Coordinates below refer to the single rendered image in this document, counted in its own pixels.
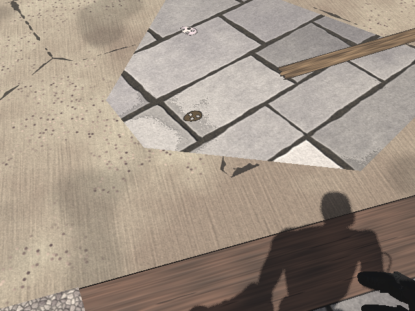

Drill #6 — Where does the right robot hand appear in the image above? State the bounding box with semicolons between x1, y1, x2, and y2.
357;271;415;311

